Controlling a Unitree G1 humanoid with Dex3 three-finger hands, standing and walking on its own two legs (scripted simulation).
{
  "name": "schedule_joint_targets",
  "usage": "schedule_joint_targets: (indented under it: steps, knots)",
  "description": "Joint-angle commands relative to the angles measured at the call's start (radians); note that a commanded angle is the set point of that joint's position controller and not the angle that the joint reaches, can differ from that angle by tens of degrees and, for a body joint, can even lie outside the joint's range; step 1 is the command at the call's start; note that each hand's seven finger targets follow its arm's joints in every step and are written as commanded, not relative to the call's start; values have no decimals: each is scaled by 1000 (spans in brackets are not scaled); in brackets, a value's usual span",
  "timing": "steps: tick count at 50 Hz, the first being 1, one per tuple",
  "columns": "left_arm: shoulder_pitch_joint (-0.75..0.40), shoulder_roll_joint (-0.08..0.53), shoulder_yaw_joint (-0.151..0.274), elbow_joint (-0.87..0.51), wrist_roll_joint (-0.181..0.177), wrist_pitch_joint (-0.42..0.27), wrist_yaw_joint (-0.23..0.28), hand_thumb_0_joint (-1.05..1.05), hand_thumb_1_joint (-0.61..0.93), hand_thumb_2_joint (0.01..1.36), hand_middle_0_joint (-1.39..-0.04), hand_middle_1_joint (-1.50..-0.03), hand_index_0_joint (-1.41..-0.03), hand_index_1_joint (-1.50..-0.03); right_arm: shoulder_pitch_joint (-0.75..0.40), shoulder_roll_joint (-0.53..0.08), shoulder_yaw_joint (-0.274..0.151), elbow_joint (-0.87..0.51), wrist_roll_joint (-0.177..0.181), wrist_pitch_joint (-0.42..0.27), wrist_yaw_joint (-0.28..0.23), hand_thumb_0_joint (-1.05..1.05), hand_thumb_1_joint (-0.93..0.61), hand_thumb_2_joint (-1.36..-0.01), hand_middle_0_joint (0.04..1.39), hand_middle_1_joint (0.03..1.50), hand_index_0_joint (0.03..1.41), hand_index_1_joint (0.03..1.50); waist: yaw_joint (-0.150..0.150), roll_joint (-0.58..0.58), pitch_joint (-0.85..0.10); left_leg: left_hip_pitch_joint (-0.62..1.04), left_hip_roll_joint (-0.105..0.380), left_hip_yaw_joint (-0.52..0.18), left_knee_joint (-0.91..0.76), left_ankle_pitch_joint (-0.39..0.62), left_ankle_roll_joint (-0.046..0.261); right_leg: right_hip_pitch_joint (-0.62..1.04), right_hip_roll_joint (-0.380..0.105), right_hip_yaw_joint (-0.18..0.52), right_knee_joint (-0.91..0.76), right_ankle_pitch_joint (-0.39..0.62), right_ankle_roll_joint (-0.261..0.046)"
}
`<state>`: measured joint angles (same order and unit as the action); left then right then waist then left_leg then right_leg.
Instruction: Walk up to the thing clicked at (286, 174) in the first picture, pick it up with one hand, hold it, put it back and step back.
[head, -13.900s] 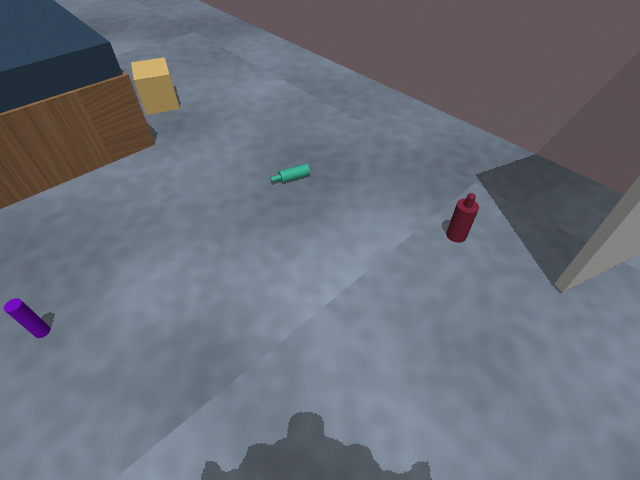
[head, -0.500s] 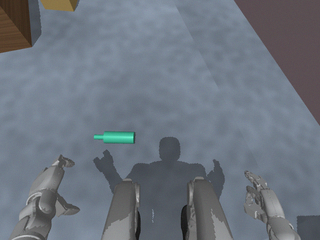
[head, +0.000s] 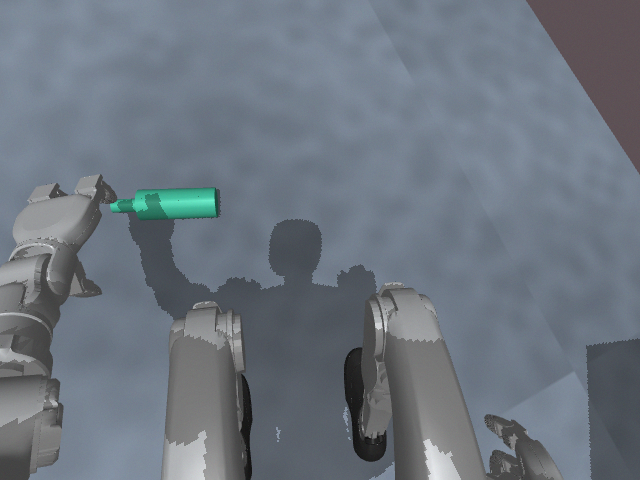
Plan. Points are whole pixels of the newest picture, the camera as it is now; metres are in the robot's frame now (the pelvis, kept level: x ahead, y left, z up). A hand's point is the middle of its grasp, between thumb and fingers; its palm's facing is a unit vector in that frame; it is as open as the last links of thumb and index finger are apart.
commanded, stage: rise first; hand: left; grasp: from above
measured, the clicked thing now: (165, 204) +0.56 +0.25 -0.37
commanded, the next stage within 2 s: none
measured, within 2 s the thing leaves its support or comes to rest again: neither
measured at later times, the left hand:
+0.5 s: hand (107, 227) +0.46 +0.29 -0.21, palm faces -0.48 -0.02 -0.88, open 14.2 cm
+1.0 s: hand (123, 220) +0.48 +0.28 -0.24, palm faces -0.48 -0.02 -0.88, open 14.1 cm
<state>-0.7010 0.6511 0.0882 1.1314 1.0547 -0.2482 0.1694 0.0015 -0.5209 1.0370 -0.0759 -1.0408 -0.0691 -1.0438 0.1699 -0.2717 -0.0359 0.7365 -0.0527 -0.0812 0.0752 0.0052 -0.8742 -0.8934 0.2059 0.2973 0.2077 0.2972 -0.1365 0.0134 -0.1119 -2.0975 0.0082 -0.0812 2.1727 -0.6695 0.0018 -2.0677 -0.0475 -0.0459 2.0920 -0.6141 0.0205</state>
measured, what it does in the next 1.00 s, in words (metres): lowers itself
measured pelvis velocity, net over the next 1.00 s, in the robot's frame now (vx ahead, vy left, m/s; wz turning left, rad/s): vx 0.01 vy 0.00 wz -0.05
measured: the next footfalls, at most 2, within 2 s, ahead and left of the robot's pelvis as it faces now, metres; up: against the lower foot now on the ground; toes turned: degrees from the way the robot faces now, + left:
none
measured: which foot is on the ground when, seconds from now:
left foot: down 0.00-1.00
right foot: down 0.00-1.00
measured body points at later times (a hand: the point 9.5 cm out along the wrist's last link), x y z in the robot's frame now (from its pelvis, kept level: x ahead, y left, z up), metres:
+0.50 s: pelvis +0.01 +0.01 -0.05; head +0.24 +0.07 +0.33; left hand +0.48 +0.29 -0.16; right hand +0.07 -0.28 -0.16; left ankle +0.09 +0.12 -0.37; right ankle +0.11 -0.13 -0.37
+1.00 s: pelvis +0.01 +0.00 -0.06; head +0.27 +0.07 +0.30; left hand +0.50 +0.28 -0.19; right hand +0.05 -0.28 -0.16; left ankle +0.09 +0.12 -0.37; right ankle +0.11 -0.13 -0.37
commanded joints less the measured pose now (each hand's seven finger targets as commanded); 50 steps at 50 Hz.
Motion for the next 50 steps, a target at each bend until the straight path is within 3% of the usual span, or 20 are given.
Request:
schedule_joint_targets:
  steps: [1, 2, 5, 7, 12, 13, 14, 15, 18, 19, 21, 22, 26, 30, 32, 38, 40, 43, 45, 50]
  knots:
    - [-329, 297, 60, -100, 61, -33, 87, 0, -550, 1036, -56, -998, -55, -999, 143, -220, -72, -49, -9, 12, 1, 0, -896, -901, 200, 300, 200, 300, 1, 215, -633, 457, -31, 37, -255, 73, 17, 253, 34, -56, -174, 46, -59]
    - [-304, 315, 76, -38, 78, -32, 102, 0, -567, 1053, -54, -981, -46, -989, 153, -224, -71, -41, -13, 21, 3, 0, -896, -901, 200, 299, 200, 299, -4, 187, -630, 429, -35, 41, -240, 75, 21, 260, 37, -59, -168, 45, -58]
    - [-412, 311, 58, -83, 115, -48, 129, 0, -566, 1050, -56, -961, -46, -970, 155, -229, -70, -37, -26, 30, 12, 0, -897, -901, 200, 299, 200, 299, -18, 251, -651, 462, -29, 30, -226, 109, 15, 205, 33, -65, -135, 77, -59]
    - [-365, 327, 66, 25, 143, -41, 146, 0, -575, 1056, -55, -964, -44, -975, 168, -236, -69, -20, -32, 38, 14, 0, -901, -902, 200, 300, 200, 299, -23, 226, -628, 442, -32, 35, -207, 107, 17, 205, 36, -68, -126, 75, -60]
    - [-494, 328, 39, 3, 192, -53, 172, 0, -552, 1030, -55, -972, -52, -974, 160, -239, -63, -22, -51, 44, 26, 0, -900, -901, 200, 300, 200, 300, -49, 275, -620, 424, -31, 29, -180, 104, 16, 153, 31, -74, -96, 79, -57]
    - [-462, 356, 59, 69, 203, -48, 178, 0, -550, 1028, -60, -971, -56, -974, 167, -243, -66, -10, -53, 48, 25, 0, -900, -901, 200, 300, 200, 300, -49, 243, -616, 399, -34, 35, -171, 82, 21, 164, 37, -75, -97, 61, -59]
    - [-490, 340, 43, 32, 205, -53, 181, 0, -538, 1015, -60, -976, -60, -974, 157, -240, -62, -23, -55, 48, 29, 0, -900, -901, 200, 300, 200, 300, -51, 243, -614, 393, -32, 33, -169, 84, 21, 159, 33, -76, -96, 66, -56]
    - [-456, 320, 35, 96, 216, -50, 184, 0, -535, 1013, -59, -977, -61, -974, 167, -241, -59, -16, -59, 49, 31, 0, -900, -901, 200, 300, 200, 300, -63, 230, -598, 391, -34, 32, -160, 97, 21, 155, 35, -81, -89, 74, -55]
    - [-481, 352, 47, 111, 241, -52, 195, 0, -531, 1007, -59, -990, -64, -983, 175, -245, -56, -6, -67, 55, 33, 0, -901, -901, 200, 300, 200, 300, -60, 243, -624, 387, -37, 39, -140, 111, 24, 153, 37, -79, -79, 85, -56]
    - [-518, 341, 33, 73, 243, -58, 198, 0, -531, 1006, -63, -979, -67, -973, 164, -239, -53, -16, -68, 54, 37, 0, -901, -900, 200, 300, 200, 300, -63, 257, -623, 381, -36, 41, -132, 120, 24, 154, 37, -79, -74, 95, -55]
    - [-483, 327, 31, 146, 245, -51, 204, 0, -525, 999, -72, -980, -76, -975, 176, -238, -47, -7, -75, 56, 39, 0, -903, -901, 200, 300, 200, 300, -80, 213, -602, 354, -37, 43, -117, 123, 29, 160, 40, -83, -73, 100, -52]
    - [-515, 346, 39, 134, 243, -55, 209, 0, -516, 991, -74, -977, -79, -970, 174, -241, -48, -1, -75, 56, 41, 0, -903, -901, 200, 300, 200, 300, -81, 214, -597, 342, -36, 43, -114, 111, 32, 160, 38, -82, -69, 93, -52]
    - [-530, 333, 33, 152, 256, -52, 225, 0, -523, 992, -68, -995, -76, -985, 180, -242, -39, -5, -85, 52, 43, 0, -906, -902, 200, 300, 200, 300, -81, 249, -622, 380, -34, 39, -100, 146, 25, 136, 40, -85, -51, 121, -52]
    - [-582, 369, 48, 123, 257, -47, 241, 0, -509, 981, -75, -995, -85, -983, 185, -245, -38, -4, -87, 52, 46, 0, -906, -902, 200, 300, 200, 300, -86, 268, -642, 365, -34, 46, -82, 155, 29, 150, 41, -83, -44, 135, -53]
    - [-534, 336, 36, 166, 258, -36, 244, 0, -521, 986, -67, -1012, -78, -999, 191, -240, -31, -3, -94, 51, 48, 0, -908, -902, 200, 300, 200, 300, -90, 248, -624, 353, -33, 51, -73, 164, 30, 161, 43, -86, -46, 144, -50]
    - [-552, 351, 46, 148, 253, -23, 247, 0, -518, 983, -67, -1013, -79, -1000, 202, -252, -33, -5, -90, 52, 51, 0, -907, -902, 200, 300, 200, 300, -90, 291, -639, 393, -26, 29, -79, 195, 19, 121, 40, -91, -19, 162, -53]
    - [-557, 337, 37, 157, 246, -20, 244, 0, -519, 984, -69, -1004, -79, -993, 209, -253, -27, -6, -94, 50, 54, 0, -906, -902, 200, 300, 200, 300, -110, 274, -611, 376, -26, 28, -71, 185, 23, 122, 38, -93, -24, 161, -50]
    - [-585, 387, 58, 107, 244, -23, 247, 0, -520, 984, -72, -1004, -81, -993, 208, -253, -25, -9, -89, 50, 55, 0, -907, -902, 200, 300, 200, 300, -91, 303, -660, 371, -27, 38, -57, 201, 24, 158, 43, -88, -17, 178, -53]
    - [-554, 370, 53, 141, 245, -19, 248, 0, -518, 980, -64, -1020, -78, -1004, 214, -251, -24, -9, -89, 51, 57, 0, -907, -902, 200, 300, 200, 300, -95, 288, -659, 368, -28, 37, -59, 203, 22, 157, 44, -89, -14, 178, -53]
    - [-556, 366, 48, 183, 247, -21, 246, 0, -523, 987, -68, -1012, -78, -1001, 217, -259, -12, -8, -95, 49, 59, 0, -906, -902, 200, 300, 200, 300, -115, 269, -594, 330, -29, 31, -51, 180, 25, 133, 40, -95, -12, 162, -49]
